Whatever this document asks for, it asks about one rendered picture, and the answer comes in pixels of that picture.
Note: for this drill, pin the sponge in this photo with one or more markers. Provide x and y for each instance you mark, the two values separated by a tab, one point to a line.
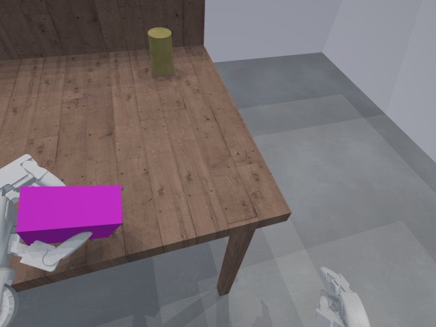
55	214

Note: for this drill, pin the robot left hand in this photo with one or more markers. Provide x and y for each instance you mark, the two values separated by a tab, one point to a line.
24	172

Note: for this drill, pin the left robot forearm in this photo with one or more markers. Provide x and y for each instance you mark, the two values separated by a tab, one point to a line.
9	301

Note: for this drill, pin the table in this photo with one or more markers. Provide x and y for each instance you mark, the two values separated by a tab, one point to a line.
78	94

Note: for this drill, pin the robot right hand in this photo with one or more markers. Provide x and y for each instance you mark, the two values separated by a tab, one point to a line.
347	311

